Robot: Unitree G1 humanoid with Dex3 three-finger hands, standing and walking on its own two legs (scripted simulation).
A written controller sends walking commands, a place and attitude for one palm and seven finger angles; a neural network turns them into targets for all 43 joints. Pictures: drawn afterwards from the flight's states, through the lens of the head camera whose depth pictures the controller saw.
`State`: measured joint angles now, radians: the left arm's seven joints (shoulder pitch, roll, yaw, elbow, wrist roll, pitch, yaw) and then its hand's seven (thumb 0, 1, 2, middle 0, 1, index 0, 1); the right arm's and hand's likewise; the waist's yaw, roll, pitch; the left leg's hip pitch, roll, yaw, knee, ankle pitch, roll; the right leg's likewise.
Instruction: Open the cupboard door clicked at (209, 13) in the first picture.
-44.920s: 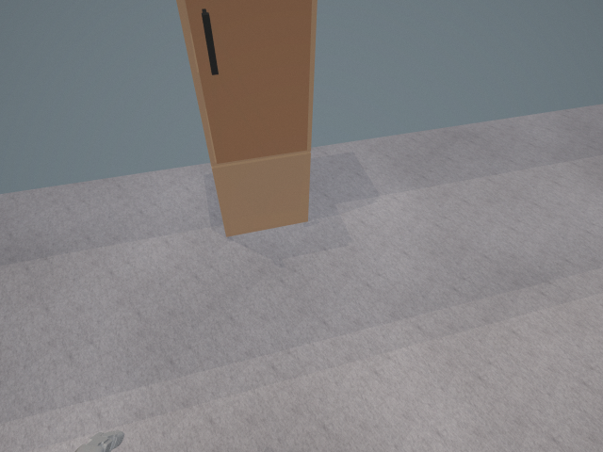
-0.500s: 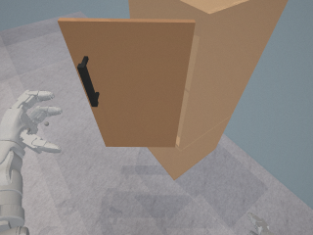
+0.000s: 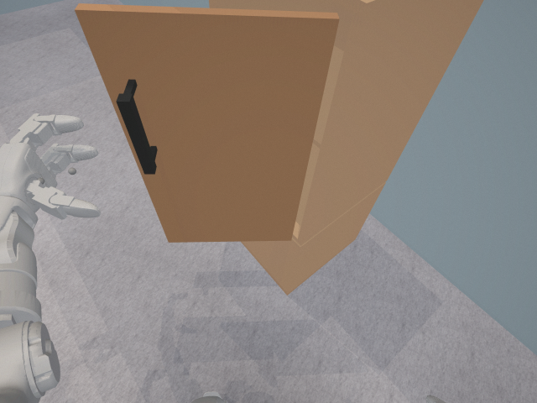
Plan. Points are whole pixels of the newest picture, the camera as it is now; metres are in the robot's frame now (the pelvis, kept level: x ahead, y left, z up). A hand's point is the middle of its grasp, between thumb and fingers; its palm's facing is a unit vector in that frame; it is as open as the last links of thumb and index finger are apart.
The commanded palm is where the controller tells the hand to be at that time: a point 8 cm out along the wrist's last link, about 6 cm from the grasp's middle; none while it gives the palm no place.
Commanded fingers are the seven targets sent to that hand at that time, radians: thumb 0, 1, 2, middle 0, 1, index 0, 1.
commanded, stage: move the hooked fingers beside the handle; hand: left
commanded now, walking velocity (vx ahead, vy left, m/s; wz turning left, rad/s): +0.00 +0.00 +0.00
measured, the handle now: (141, 130) +0.51 +0.21 +0.10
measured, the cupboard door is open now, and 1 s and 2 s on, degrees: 53 53 53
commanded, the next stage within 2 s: slide the fingers in behind the handle in 1.32 s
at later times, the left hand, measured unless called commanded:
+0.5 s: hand (86, 145) +0.46 +0.27 +0.12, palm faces +0.07 -1.00 -0.01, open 14.0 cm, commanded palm +0.44 +0.33 +0.11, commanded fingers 0.00 -0.50 0.30 -0.30 -1.20 -0.30 -1.20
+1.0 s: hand (85, 145) +0.46 +0.28 +0.12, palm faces +0.06 -1.00 +0.00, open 14.0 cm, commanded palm +0.43 +0.33 +0.10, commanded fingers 0.00 -0.50 0.30 -0.30 -1.20 -0.30 -1.20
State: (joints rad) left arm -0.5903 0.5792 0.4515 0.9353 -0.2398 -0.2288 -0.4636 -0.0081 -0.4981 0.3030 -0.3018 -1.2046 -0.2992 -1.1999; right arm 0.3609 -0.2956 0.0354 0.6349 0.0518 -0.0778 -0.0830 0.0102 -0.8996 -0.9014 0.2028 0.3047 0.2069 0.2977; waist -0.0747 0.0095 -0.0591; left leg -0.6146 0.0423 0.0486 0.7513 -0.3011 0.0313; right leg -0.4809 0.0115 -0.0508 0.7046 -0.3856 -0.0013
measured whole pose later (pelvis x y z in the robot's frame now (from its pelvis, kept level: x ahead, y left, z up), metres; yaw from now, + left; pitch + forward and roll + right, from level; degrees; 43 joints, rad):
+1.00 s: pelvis +0.01 -0.01 -0.01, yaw -1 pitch +14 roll -3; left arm -0.74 0.68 0.51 1.12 -0.19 -0.28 -0.48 -0.01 -0.50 0.30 -0.30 -1.20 -0.30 -1.20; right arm 0.39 -0.29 0.03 0.62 0.05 0.05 -0.06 0.01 -0.90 -0.90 0.20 0.30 0.21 0.30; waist -0.12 0.01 -0.09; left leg -0.73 0.07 0.04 0.83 -0.34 0.02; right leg -0.59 0.04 -0.05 0.76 -0.42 -0.01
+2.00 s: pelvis +0.00 -0.01 -0.01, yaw +0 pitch +13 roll -3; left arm -0.76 0.56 0.40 1.07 -0.18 -0.28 -0.36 -0.01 -0.50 0.30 -0.30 -1.20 -0.30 -1.20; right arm 0.36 -0.28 0.04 0.61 0.04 0.04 -0.05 0.01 -0.90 -0.90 0.20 0.30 0.21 0.30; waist -0.11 0.02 -0.08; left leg -0.73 0.06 0.03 0.84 -0.34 0.02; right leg -0.59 0.03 -0.06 0.78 -0.42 -0.01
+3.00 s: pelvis +0.00 -0.01 -0.01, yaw +0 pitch +12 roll -2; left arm -0.76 0.47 0.35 1.03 -0.18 -0.31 -0.26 -0.01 -0.50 0.30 -0.30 -1.20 -0.30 -1.20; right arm 0.36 -0.28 0.03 0.64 0.04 0.03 -0.04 0.01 -0.90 -0.90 0.20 0.30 0.21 0.30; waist -0.11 0.02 -0.08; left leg -0.71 0.06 0.03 0.84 -0.33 0.01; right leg -0.58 0.03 -0.06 0.80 -0.42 -0.02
